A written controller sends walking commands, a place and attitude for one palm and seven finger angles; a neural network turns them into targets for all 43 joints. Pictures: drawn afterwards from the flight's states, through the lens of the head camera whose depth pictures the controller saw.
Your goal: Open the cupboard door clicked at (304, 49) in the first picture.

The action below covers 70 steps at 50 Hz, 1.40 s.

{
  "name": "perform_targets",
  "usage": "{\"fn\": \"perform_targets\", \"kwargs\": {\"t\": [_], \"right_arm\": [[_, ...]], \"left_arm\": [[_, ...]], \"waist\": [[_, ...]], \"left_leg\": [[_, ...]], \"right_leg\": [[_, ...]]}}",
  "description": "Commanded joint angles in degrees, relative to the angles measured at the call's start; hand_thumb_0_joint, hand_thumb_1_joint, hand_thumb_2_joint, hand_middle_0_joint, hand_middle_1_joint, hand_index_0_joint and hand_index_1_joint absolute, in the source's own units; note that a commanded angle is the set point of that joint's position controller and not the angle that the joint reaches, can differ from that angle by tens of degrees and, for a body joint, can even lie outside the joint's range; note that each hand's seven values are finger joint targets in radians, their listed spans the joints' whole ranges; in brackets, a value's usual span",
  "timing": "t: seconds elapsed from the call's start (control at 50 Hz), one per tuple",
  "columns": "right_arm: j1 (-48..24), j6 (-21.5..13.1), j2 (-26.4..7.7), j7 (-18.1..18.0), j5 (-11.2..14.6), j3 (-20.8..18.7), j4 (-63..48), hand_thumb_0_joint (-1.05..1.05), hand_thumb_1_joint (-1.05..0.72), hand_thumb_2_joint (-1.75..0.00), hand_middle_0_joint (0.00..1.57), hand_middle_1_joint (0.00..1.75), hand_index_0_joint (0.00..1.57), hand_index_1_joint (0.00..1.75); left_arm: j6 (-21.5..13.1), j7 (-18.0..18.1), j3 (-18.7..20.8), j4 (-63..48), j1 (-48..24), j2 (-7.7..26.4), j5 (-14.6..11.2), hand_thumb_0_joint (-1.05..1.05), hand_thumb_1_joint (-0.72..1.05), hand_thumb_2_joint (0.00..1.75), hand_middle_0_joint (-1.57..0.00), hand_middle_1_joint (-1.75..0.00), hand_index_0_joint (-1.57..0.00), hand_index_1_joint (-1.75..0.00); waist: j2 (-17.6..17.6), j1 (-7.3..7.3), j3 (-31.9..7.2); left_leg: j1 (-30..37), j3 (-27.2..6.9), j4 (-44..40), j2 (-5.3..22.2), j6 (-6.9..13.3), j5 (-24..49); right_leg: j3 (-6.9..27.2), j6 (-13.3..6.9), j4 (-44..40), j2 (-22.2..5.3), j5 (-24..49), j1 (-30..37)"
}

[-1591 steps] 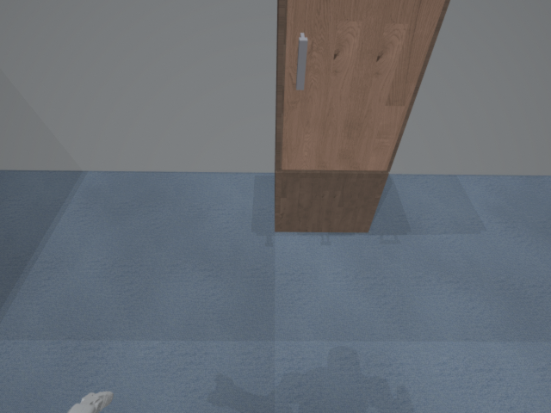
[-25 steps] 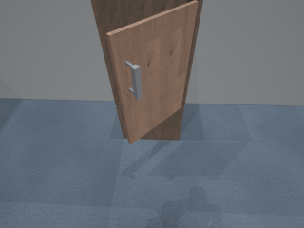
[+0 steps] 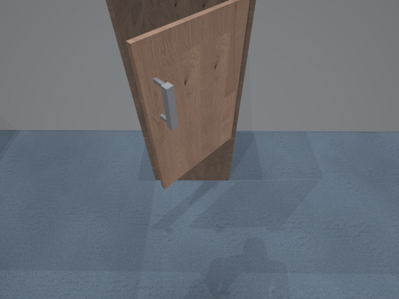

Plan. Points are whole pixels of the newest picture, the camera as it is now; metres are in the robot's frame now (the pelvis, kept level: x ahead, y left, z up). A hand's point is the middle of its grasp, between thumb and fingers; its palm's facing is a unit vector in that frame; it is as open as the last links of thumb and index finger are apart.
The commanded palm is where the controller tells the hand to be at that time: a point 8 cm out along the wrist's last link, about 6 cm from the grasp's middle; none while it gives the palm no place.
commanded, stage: walk to a spot facing it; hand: left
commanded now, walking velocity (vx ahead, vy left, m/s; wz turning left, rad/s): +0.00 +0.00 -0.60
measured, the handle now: (165, 104) +0.56 +0.13 +0.06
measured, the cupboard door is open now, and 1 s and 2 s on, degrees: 45 45 45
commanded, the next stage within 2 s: none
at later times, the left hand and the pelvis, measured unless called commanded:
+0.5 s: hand out of the picture +0.11 +0.16 -0.16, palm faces -0.19 -0.92 -0.33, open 7.4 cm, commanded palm none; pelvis -0.02 -0.03 -0.01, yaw -15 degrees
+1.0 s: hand (154, 290) +0.17 +0.13 -0.17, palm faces -0.46 -0.86 -0.22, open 7.4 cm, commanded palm none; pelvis +0.00 -0.02 +0.00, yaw -32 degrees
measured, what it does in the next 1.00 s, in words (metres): steps on the spot, turning right: right foot, then left foot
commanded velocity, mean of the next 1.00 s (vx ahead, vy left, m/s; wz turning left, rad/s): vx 0.00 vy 0.00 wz -0.60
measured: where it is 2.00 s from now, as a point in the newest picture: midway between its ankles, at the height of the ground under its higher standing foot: outside the picture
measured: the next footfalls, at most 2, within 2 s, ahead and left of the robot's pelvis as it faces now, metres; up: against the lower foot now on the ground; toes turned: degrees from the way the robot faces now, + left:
right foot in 0.40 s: +0.00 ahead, -0.13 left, +0.00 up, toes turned -14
left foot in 0.84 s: +0.08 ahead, +0.08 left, +0.00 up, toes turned -28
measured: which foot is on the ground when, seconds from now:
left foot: down 0.00-0.40, up 0.42-0.82, down 0.84-1.00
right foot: down 0.00-0.16, up 0.18-0.38, down 0.40-0.84, up 0.86-1.00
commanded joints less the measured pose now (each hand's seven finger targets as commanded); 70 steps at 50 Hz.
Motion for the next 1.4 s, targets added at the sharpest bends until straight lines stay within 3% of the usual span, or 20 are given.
{"fn": "perform_targets", "kwargs": {"t": [0.0,0.1,0.14,0.18,0.34,0.36,0.38,0.42,0.52,0.76,0.78,0.82,0.84,0.94,1.1,1.12,1.14,1.16,1.26,1.38], "right_arm": [[3.2,-0.1,-5.4,-0.9,-0.2,-2.0,-2.9,0.00,-0.90,-0.90,0.20,0.30,0.20,0.30],[3.7,-0.6,-7.8,-1.2,-0.4,-2.8,-4.8,0.00,-0.90,-0.90,0.20,0.30,0.20,0.30],[6.0,-1.0,-11.2,-1.5,-0.8,-3.6,-5.1,0.00,-0.90,-0.90,0.20,0.30,0.20,0.30],[5.9,-1.5,-11.8,-1.5,-1.2,-3.4,-6.4,0.00,-0.90,-0.90,0.20,0.30,0.20,0.30],[-1.9,-0.9,-14.1,-0.2,-0.9,-4.5,-11.0,0.00,-0.90,-0.90,0.20,0.30,0.20,0.30],[-2.1,-0.6,-11.9,0.2,-0.2,-4.5,-12.0,0.00,-0.90,-0.90,0.20,0.30,0.20,0.30],[-4.7,-0.4,-7.6,0.8,0.0,-3.7,-14.9,0.00,-0.90,-0.90,0.20,0.30,0.20,0.30],[-7.6,0.1,-8.9,1.2,0.2,-3.8,-15.7,0.00,-0.90,-0.90,0.20,0.30,0.20,0.30],[-7.8,0.3,-7.8,1.1,0.3,-3.4,-15.0,0.00,-0.90,-0.90,0.20,0.30,0.20,0.30],[-4.3,-1.0,-8.3,0.1,1.3,-3.3,-16.1,0.00,-0.90,-0.90,0.20,0.30,0.20,0.30],[-1.6,-1.5,-9.8,-0.3,1.2,-3.5,-15.4,0.00,-0.90,-0.90,0.20,0.30,0.20,0.30],[0.4,-2.1,-17.9,-0.8,-0.2,-4.8,-16.4,0.00,-0.90,-0.90,0.20,0.30,0.20,0.30],[0.2,-1.7,-17.3,-1.0,-0.7,-4.3,-16.9,0.00,-0.90,-0.90,0.20,0.30,0.20,0.30],[-3.4,-2.1,-12.6,-0.7,-1.0,-2.9,-18.1,0.00,-0.90,-0.90,0.20,0.30,0.20,0.30],[0.8,-1.4,-16.0,0.4,-0.5,-4.5,-16.4,0.00,-0.90,-0.90,0.20,0.30,0.20,0.30],[0.0,-1.4,-15.0,0.7,0.1,-4.6,-16.9,0.00,-0.90,-0.90,0.20,0.30,0.20,0.30],[-1.5,-1.3,-9.5,1.1,0.8,-3.4,-19.6,0.00,-0.90,-0.90,0.20,0.30,0.20,0.30],[-4.6,-0.6,-10.6,0.8,0.7,-3.1,-20.8,0.00,-0.90,-0.90,0.20,0.30,0.20,0.30],[-4.4,0.0,-9.3,1.3,0.6,-3.1,-17.4,0.00,-0.90,-0.90,0.20,0.30,0.20,0.30],[-3.3,-0.5,-8.0,1.5,0.7,-2.9,-17.3,0.00,-0.90,-0.90,0.20,0.30,0.20,0.30]], "left_arm": [[0.0,0.0,2.9,-3.9,1.3,10.1,0.2,0.00,0.90,0.90,-0.20,-0.30,-0.20,-0.30],[0.5,-0.7,3.5,-6.6,-1.3,9.6,0.2,0.00,0.90,0.90,-0.20,-0.30,-0.20,-0.30],[0.9,-1.2,3.3,-8.5,-3.1,7.9,0.1,0.00,0.90,0.90,-0.20,-0.30,-0.20,-0.30],[1.4,-1.8,3.7,-9.9,-5.0,8.3,0.3,0.00,0.90,0.90,-0.20,-0.30,-0.20,-0.30],[0.7,-3.0,3.8,-10.7,-0.1,9.1,0.4,0.00,0.90,0.90,-0.20,-0.30,-0.20,-0.30],[0.0,-2.5,4.5,-10.6,1.6,13.4,0.9,0.00,0.90,0.90,-0.20,-0.30,-0.20,-0.30],[-0.3,-1.5,5.8,-10.8,2.5,20.3,1.4,0.00,0.90,0.90,-0.20,-0.30,-0.20,-0.30],[-0.1,-0.8,5.5,-11.7,1.5,19.9,0.5,0.00,0.90,0.90,-0.20,-0.30,-0.20,-0.30],[-0.6,0.1,4.5,-14.0,-2.3,16.0,0.6,0.00,0.90,0.90,-0.20,-0.30,-0.20,-0.30],[0.3,-0.5,4.8,-15.7,-4.3,16.2,0.6,0.00,0.90,0.90,-0.20,-0.30,-0.20,-0.30],[0.4,-0.6,4.4,-16.3,-5.4,14.9,0.1,0.00,0.90,0.90,-0.20,-0.30,-0.20,-0.30],[0.2,-1.8,3.5,-18.2,-5.2,11.2,-0.3,0.00,0.90,0.90,-0.20,-0.30,-0.20,-0.30],[0.5,-2.1,3.8,-18.4,-7.1,13.2,0.4,0.00,0.90,0.90,-0.20,-0.30,-0.20,-0.30],[1.4,-3.9,3.7,-17.5,-6.3,10.8,0.5,0.00,0.90,0.90,-0.20,-0.30,-0.20,-0.30],[0.2,-4.2,2.9,-17.0,-5.1,11.1,0.2,0.00,0.90,0.90,-0.20,-0.30,-0.20,-0.30],[-0.4,-3.8,3.6,-15.4,-0.3,14.2,0.4,0.00,0.90,0.90,-0.20,-0.30,-0.20,-0.30],[-1.0,-2.5,5.2,-14.4,3.4,21.7,1.1,0.00,0.90,0.90,-0.20,-0.30,-0.20,-0.30],[-0.8,-1.5,5.6,-13.4,6.1,23.6,0.1,0.00,0.90,0.90,-0.20,-0.30,-0.20,-0.30],[-0.2,-0.2,4.0,-16.7,-4.9,17.3,0.7,0.00,0.90,0.90,-0.20,-0.30,-0.20,-0.30],[-0.3,-0.8,4.3,-16.6,-4.2,18.0,0.9,0.00,0.90,0.90,-0.20,-0.30,-0.20,-0.30]], "waist": [[-5.6,-1.16,-0.3],[2.7,-1.86,-1.2],[13.4,-2.42,-1.5],[10.6,-2.10,-1.7],[3.9,2.56,-5.4],[-6.4,3.30,-5.3],[-23.5,4.55,-3.5],[-13.3,4.00,-1.5],[-7.2,1.10,-7.0],[-7.1,-1.34,-8.3],[-4.2,-2.84,-9.0],[17.8,-2.86,-8.3],[10.8,-3.26,-6.0],[10.7,0.28,-3.8],[8.7,0.35,-7.6],[1.9,2.84,-10.0],[-21.0,4.50,-10.7],[-20.9,6.60,-11.3],[-9.9,0.77,-7.0],[-9.5,0.58,-7.8]], "left_leg": [[-0.7,1.9,4.3,3.0,0.7,2.9],[4.4,-2.9,-1.9,8.8,2.9,7.7],[6.4,-13.1,-9.6,19.4,9.7,13.6],[4.8,-14.2,-12.1,23.2,13.3,14.0],[-0.8,4.2,2.6,15.0,4.2,10.2],[-7.3,7.5,12.4,9.8,0.6,0.4],[-20.2,9.3,27.5,1.3,-2.3,-21.6],[-22.9,-1.0,38.5,3.0,-1.2,-19.5],[-18.6,-1.0,34.4,1.7,-2.6,-11.6],[-1.1,-2.9,3.7,-1.8,-1.2,-4.4],[8.0,-4.3,-3.5,0.9,-0.5,0.4],[14.9,-27.2,-11.6,25.1,10.2,14.0],[8.3,-24.9,-10.2,26.5,13.6,19.1],[5.1,-4.4,-6.2,14.2,8.6,27.3],[4.5,2.9,5.3,14.7,4.0,25.8],[-2.1,5.4,14.0,12.3,1.2,18.4],[-19.2,10.1,28.7,3.1,-2.6,-13.6],[-21.7,1.6,37.3,2.1,-2.5,-25.4],[-17.8,-1.1,35.6,3.3,-2.9,-13.8],[-12.4,0.5,20.3,0.2,-2.9,-11.0]], "right_leg": [[13.1,-2.9,-5.1,-12.5,19.0,-4.9],[10.7,-0.4,2.4,-6.4,16.1,-11.4],[3.7,2.3,18.1,-1.1,-5.2,-17.4],[4.9,3.0,32.4,-2.9,-16.4,-19.9],[-1.0,3.7,4.6,-3.0,2.8,-3.9],[7.9,1.7,-4.6,-8.3,11.2,1.0],[30.1,-4.5,-9.5,-22.6,22.9,2.9],[28.2,-10.2,-8.0,-22.4,20.1,-0.9],[22.5,-7.4,-2.3,-14.7,34.5,2.6],[29.0,-4.4,0.8,-10.4,28.5,-4.6],[26.2,-1.8,3.4,-7.5,21.6,-11.5],[8.4,5.0,25.0,2.5,-19.2,-27.4],[8.5,5.6,34.6,-0.6,-18.6,-25.8],[3.8,7.3,38.8,-3.1,-8.6,-25.3],[-2.7,4.4,4.9,-1.8,2.6,-5.6],[2.0,2.7,-1.3,-5.3,14.6,4.8],[25.4,-3.7,-5.3,-21.6,35.7,14.5],[28.7,-9.2,-3.7,-26.4,45.3,12.1],[20.2,-7.6,-2.8,-16.1,29.7,-0.1],[23.2,-7.4,-4.4,-14.2,19.2,-0.7]]}}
